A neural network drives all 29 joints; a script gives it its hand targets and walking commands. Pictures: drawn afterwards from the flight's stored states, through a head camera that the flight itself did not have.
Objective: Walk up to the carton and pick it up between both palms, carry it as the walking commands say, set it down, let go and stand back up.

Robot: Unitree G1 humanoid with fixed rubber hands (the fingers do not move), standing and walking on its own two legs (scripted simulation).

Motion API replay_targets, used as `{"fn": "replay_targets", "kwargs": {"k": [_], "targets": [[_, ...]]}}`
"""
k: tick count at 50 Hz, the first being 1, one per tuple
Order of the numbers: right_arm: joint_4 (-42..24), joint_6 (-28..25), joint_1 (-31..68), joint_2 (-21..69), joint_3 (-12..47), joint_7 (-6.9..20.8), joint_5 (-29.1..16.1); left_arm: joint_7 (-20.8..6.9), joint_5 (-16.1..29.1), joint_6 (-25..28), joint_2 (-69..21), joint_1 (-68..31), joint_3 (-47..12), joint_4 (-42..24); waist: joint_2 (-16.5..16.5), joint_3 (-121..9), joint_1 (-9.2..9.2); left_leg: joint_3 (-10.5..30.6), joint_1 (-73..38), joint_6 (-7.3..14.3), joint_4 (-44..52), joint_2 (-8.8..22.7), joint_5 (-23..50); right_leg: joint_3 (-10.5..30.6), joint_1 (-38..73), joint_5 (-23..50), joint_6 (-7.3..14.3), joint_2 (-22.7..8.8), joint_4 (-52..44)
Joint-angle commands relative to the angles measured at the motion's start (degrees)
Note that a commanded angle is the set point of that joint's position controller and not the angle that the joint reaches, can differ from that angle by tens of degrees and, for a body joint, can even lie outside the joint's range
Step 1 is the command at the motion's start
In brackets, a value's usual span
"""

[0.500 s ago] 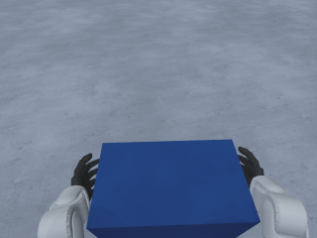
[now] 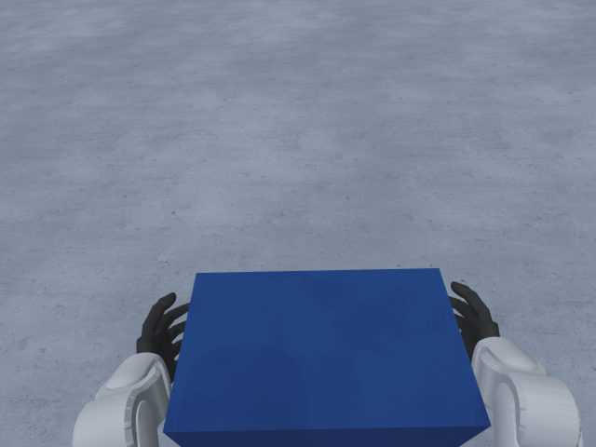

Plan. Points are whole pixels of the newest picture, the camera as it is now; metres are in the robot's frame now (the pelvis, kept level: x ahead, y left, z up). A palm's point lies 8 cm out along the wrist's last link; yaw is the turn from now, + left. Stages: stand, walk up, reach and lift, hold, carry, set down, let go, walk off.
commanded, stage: carry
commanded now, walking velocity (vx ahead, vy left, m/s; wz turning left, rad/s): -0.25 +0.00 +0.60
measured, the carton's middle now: (317, 385) +0.23 -0.01 -0.01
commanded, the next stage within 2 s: none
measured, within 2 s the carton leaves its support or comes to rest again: neither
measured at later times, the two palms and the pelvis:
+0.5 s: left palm out of the picture +0.03 +0.28 +0.07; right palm (381, 430) +0.16 -0.07 +0.07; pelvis -0.14 +0.02 -0.01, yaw +18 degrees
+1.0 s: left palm out of the picture -0.19 +0.28 +0.06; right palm out of the picture +0.04 -0.01 +0.07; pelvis -0.28 -0.01 -0.01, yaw +37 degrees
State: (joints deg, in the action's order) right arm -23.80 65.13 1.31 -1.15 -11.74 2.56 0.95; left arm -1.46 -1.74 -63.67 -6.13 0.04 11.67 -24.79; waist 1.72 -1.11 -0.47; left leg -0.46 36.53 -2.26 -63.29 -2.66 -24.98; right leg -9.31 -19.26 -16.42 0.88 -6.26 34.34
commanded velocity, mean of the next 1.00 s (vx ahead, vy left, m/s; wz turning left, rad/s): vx -0.25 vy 0.00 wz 0.60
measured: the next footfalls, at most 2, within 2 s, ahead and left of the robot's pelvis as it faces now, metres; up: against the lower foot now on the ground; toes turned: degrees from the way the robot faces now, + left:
left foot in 0.22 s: -0.04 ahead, +0.16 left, +0.00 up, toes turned +15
right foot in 0.60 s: -0.11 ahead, -0.10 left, +0.00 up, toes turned +16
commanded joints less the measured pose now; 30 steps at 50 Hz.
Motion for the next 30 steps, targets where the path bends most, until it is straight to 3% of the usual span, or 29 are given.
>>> {"fn": "replay_targets", "kwargs": {"k": [1, 3, 7, 9, 10, 11, 12, 13, 14, 15, 16, 18, 23, 27, 29, 30], "targets": [[-9.5, -0.6, 27.1, 44.5, 48.5, 10.3, -18.7, -9.9, 15.6, -0.4, -38.9, -24.4, -44.6, -8.6, -11.6, -9.7, 0.37, -0.9, -2.0, -1.5, -9.8, 3.3, 1.9, 2.2, 4.8, 17.3, 3.6, -13.3, -11.5], [-9.0, -0.2, 26.2, 43.4, 47.9, 9.9, -18.3, -9.6, 14.9, -1.0, -37.5, -22.8, -43.4, -7.7, -13.9, -10.3, 0.56, -3.8, -3.9, -1.5, -0.3, 2.6, 1.2, 1.6, 6.3, 18.3, 3.0, -12.9, -9.6], [-6.6, 0.7, 22.9, 43.2, 46.7, 9.6, -17.8, -9.4, 14.1, -1.9, -36.4, -20.8, -43.1, -5.6, -18.0, -13.3, 0.93, -6.0, -9.0, 0.3, 17.3, 2.5, -2.8, 3.7, 9.4, 24.9, 4.2, -16.8, -6.3], [-5.6, 1.0, 23.2, 43.7, 46.2, 9.8, -18.0, -9.2, 13.9, -2.1, -36.8, -21.1, -43.5, -5.2, -17.7, -14.5, 0.79, -7.8, -13.2, 1.0, 29.1, 1.8, 2.7, 3.0, 9.6, 25.3, 2.4, -17.6, -4.7], [-4.8, 1.1, 22.9, 44.0, 46.1, 10.0, -18.0, -9.1, 13.8, -2.3, -37.1, -21.3, -43.6, -5.0, -13.9, -15.0, 0.44, -7.3, -17.2, 1.0, 38.5, 1.6, 9.4, 1.3, 8.3, 21.9, 0.0, -16.7, -2.5], [-4.8, 1.2, 23.5, 44.4, 45.9, 10.2, -18.1, -9.0, 13.7, -2.5, -37.5, -22.1, -43.8, -5.1, -6.6, -15.0, 0.53, -1.9, -22.6, 1.4, 42.5, 4.4, 12.2, -1.2, 2.5, 13.5, -2.8, -14.6, 2.1], [-4.5, 1.2, 23.2, 44.0, 45.6, 10.3, -17.6, -9.1, 13.7, -2.6, -37.5, -22.4, -43.8, -5.0, 6.4, -14.1, -0.01, 14.1, -28.5, 4.9, 44.6, 17.1, 24.2, -3.2, -11.0, -7.8, -6.6, -9.9, 8.3], [-4.8, 0.6, 22.0, 44.0, 44.6, 10.5, -16.7, -9.3, 15.4, -2.6, -38.1, -26.0, -46.0, -7.4, 17.2, -11.8, -1.20, 25.7, -26.9, 12.2, 42.6, 25.1, 43.4, -0.7, -19.4, -22.5, -8.5, -3.9, 18.5], [-5.5, 0.7, 21.7, 45.0, 44.5, 10.4, -16.2, -9.9, 16.2, -2.4, -40.0, -26.5, -46.5, -6.3, 11.7, -12.5, -0.54, 22.2, -25.8, 12.8, 40.2, 23.8, 48.7, 4.9, -17.8, -21.6, -7.8, -4.2, 27.0], [-8.1, 0.3, 23.4, 45.4, 44.7, 10.3, -16.2, -10.2, 17.7, -1.8, -42.1, -28.1, -48.1, -6.8, 8.1, -13.3, -0.34, 17.4, -24.1, 11.5, 39.8, 21.4, 44.7, 6.4, -17.3, -18.1, -6.9, -3.3, 30.6], [-9.7, 0.0, 24.5, 45.3, 44.4, 10.1, -16.1, -10.4, 19.3, -1.5, -43.4, -29.2, -48.9, -7.1, 6.8, -14.1, -0.03, 13.2, -23.2, 9.8, 39.4, 18.4, 38.2, 6.6, -16.9, -13.5, -6.6, -3.0, 32.2], [-9.9, -0.3, 23.5, 44.0, 43.1, 9.8, -15.6, -10.1, 20.2, -1.3, -43.5, -29.1, -48.8, -6.9, 6.9, -16.2, 0.26, 10.7, -23.3, 8.7, 38.9, 15.2, 32.2, 6.3, -16.0, -8.2, -6.4, -1.8, 34.2], [-9.0, -0.2, 20.7, 41.7, 42.9, 9.4, -14.2, -9.5, 19.4, -1.6, -40.4, -27.2, -47.5, -6.0, 6.5, -17.0, -0.13, 18.5, -25.3, 9.5, 43.3, 15.6, 21.8, 6.9, -14.0, -11.3, -6.1, 1.5, 23.8], [-8.9, 0.1, 22.3, 41.8, 44.4, 9.6, -14.6, -9.4, 18.7, -1.9, -40.2, -26.8, -47.0, -4.6, 8.6, -17.8, -0.30, 21.1, -22.8, 8.9, 46.9, 14.3, 12.8, 6.3, -4.8, -14.0, -4.5, 4.8, 8.8], [-8.8, 0.4, 23.2, 41.9, 45.3, 9.8, -15.0, -9.4, 18.3, -1.9, -40.4, -26.5, -46.5, -4.5, 9.7, -18.5, 0.33, 19.6, -19.1, 6.3, 48.3, 11.7, 8.3, 4.5, 5.6, -10.5, -3.4, 5.7, -6.1], [-9.1, 0.5, 24.0, 41.8, 45.8, 9.9, -15.1, -9.4, 18.0, -1.8, -40.5, -25.9, -46.2, -4.4, 8.0, -18.3, 0.84, 16.5, -14.6, 2.6, 47.0, 8.5, 7.0, 4.3, 13.7, -8.8, -2.8, 4.5, -15.0]]}}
